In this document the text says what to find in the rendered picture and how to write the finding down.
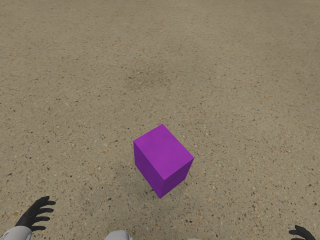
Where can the left robot hand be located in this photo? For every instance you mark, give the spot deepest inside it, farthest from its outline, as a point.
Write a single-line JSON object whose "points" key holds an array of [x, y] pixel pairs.
{"points": [[29, 217]]}

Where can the left robot thigh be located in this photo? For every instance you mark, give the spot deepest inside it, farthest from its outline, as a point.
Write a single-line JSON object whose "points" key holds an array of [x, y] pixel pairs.
{"points": [[118, 235]]}

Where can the right robot hand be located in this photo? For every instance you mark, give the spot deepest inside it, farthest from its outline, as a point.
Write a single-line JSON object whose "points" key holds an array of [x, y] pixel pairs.
{"points": [[301, 231]]}

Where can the carton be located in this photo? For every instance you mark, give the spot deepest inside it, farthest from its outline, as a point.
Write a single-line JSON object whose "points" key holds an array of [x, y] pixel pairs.
{"points": [[162, 159]]}

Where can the robot left forearm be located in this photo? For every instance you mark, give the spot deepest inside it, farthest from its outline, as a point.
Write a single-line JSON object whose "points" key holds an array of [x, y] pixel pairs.
{"points": [[17, 233]]}

